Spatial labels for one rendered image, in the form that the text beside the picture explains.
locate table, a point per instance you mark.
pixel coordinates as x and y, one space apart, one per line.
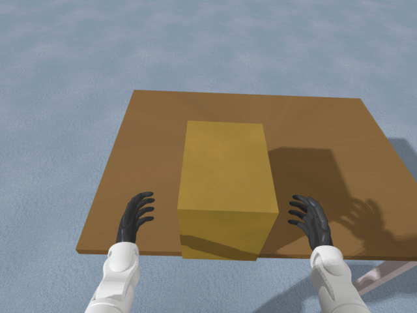
328 148

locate robot right forearm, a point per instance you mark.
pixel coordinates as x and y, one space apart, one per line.
331 277

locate carton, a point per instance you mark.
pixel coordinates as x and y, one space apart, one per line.
227 203

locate robot left forearm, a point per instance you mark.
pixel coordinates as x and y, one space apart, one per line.
115 294

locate robot right hand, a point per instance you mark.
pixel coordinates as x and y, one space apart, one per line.
316 225

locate robot left hand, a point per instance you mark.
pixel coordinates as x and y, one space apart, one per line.
130 221

